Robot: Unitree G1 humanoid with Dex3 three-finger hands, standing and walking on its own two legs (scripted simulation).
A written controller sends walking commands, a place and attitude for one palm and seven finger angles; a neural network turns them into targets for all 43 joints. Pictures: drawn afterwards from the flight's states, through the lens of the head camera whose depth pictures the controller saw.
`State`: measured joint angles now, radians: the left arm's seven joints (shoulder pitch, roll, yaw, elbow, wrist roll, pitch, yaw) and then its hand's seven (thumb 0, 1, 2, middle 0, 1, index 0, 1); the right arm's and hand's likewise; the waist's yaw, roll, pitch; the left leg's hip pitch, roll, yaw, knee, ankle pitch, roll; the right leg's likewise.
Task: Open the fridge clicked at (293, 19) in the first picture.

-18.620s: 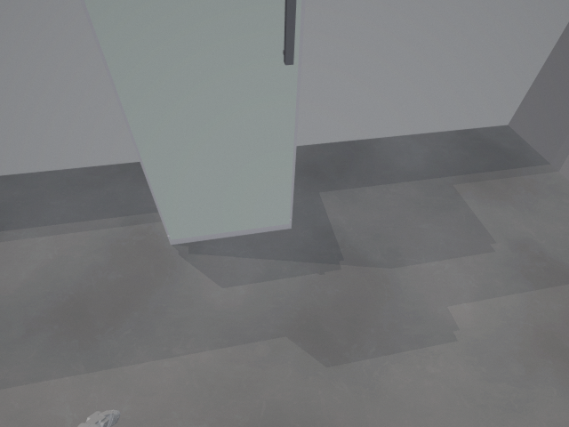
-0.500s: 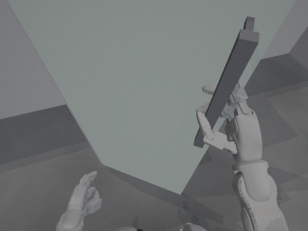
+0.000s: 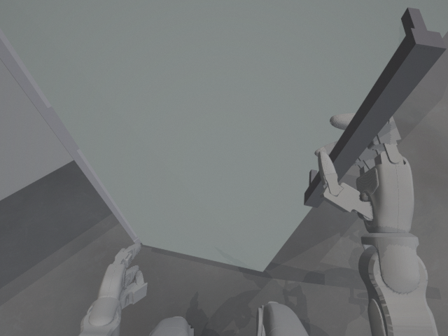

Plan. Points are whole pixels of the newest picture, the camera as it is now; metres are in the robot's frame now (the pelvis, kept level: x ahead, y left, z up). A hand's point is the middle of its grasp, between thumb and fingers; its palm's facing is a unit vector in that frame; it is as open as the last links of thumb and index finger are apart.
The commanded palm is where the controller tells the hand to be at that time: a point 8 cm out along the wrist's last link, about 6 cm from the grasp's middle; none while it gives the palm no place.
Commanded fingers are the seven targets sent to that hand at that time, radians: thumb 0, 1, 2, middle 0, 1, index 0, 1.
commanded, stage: walk backward, drawing the door open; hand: right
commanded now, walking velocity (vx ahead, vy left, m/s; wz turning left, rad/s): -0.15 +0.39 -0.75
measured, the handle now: (347, 135) +0.35 -0.11 +0.21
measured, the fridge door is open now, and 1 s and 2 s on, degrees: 54 67 67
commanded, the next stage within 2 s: stop walking and hold the door back in 0.32 s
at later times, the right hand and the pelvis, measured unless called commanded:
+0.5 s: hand (283, 271) +0.18 -0.03 +0.18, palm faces +0.46 +0.86 -0.21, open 6.8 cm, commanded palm +0.16 -0.09 +0.16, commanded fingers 0.00 -0.90 -0.90 0.45 1.40 0.45 1.40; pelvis -0.03 +0.21 -0.01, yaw -21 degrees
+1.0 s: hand (296, 240) +0.22 -0.04 +0.18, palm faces +0.54 +0.82 -0.21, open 6.1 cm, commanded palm +0.17 -0.09 +0.16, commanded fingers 0.00 -0.90 -0.90 0.45 1.40 0.45 1.40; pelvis -0.10 +0.27 -0.01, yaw -27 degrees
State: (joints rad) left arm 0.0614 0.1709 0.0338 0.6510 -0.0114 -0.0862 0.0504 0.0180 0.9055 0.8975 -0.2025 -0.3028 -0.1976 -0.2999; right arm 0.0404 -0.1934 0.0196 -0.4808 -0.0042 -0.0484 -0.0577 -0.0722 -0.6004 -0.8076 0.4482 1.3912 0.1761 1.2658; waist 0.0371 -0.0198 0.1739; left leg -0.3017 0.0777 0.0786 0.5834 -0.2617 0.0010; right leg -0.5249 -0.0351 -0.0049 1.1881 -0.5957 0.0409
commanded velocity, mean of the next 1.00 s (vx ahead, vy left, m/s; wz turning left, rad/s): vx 0.05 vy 0.04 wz -0.30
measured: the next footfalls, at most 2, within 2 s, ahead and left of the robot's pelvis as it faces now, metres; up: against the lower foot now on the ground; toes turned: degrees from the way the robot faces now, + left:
right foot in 0.14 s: +0.00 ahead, -0.06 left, +0.00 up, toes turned -15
left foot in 0.40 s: +0.09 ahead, +0.33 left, +0.00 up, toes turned -17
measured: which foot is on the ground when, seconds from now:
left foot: down 0.00-0.12, up 0.14-0.38, down 0.40-0.72, up 0.74-0.96, down 0.98-1.00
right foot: up 0.00-0.12, down 0.14-0.40, up 0.42-0.68, down 0.70-0.98, up 1.00-1.00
